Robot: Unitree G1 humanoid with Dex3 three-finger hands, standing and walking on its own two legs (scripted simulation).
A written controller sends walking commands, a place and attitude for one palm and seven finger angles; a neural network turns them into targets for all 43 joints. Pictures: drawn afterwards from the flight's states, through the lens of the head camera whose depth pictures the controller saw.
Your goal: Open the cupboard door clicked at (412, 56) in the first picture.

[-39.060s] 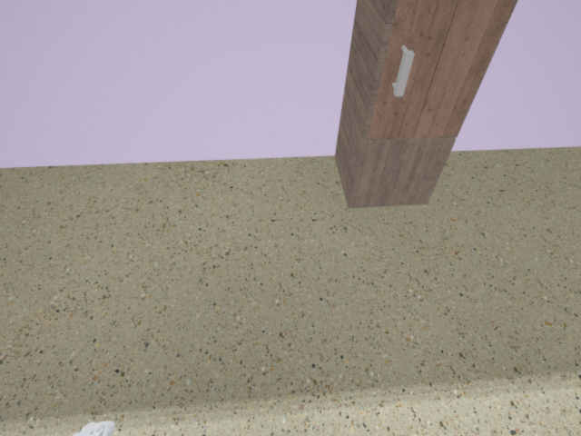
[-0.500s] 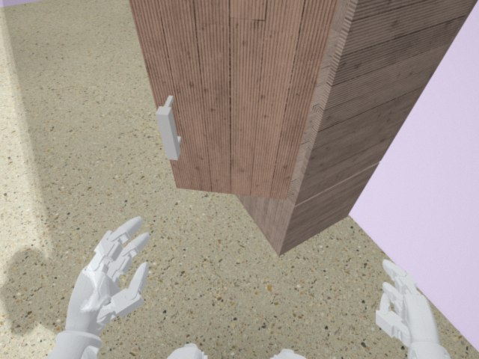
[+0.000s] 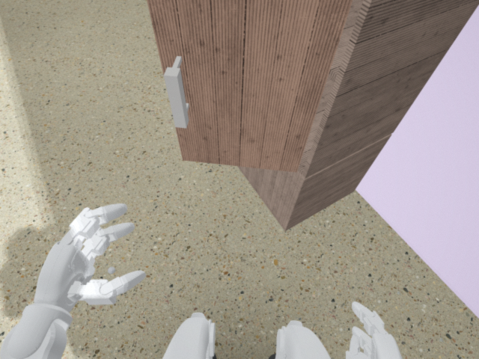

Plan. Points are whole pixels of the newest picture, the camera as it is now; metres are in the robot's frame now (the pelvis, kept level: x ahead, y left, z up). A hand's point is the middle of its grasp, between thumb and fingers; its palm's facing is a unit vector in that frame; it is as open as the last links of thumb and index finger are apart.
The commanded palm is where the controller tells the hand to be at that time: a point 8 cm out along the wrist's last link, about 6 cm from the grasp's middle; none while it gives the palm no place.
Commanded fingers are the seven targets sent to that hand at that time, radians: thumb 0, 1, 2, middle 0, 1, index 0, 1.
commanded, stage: raise the hand with hooked fingers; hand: left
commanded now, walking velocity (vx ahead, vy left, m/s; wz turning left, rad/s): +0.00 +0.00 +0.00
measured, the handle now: (180, 93) +0.63 +0.17 +0.04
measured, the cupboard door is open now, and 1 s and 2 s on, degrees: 53 53 53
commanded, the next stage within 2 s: move the hooked fingers beside the handle in 1.28 s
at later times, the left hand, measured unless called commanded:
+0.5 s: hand (76, 245) +0.27 +0.26 +0.05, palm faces -0.05 -1.00 -0.06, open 13.7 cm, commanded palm +0.26 +0.31 +0.06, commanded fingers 0.00 -0.50 0.30 -0.30 -1.20 -0.30 -1.20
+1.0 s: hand (71, 220) +0.31 +0.28 +0.06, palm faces -0.08 -1.00 -0.04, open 14.0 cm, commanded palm +0.29 +0.33 +0.06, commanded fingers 0.00 -0.50 0.30 -0.30 -1.20 -0.30 -1.20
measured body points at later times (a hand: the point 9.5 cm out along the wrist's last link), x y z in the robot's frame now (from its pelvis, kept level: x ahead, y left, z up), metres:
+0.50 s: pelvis +0.02 +0.02 +0.01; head +0.09 +0.04 +0.45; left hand +0.27 +0.32 +0.05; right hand +0.21 -0.22 -0.05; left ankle +0.05 +0.10 -0.64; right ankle +0.05 -0.12 -0.64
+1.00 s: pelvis +0.02 +0.01 +0.01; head +0.11 +0.03 +0.45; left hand +0.31 +0.33 +0.06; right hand +0.17 -0.25 -0.06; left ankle +0.05 +0.10 -0.64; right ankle +0.05 -0.12 -0.64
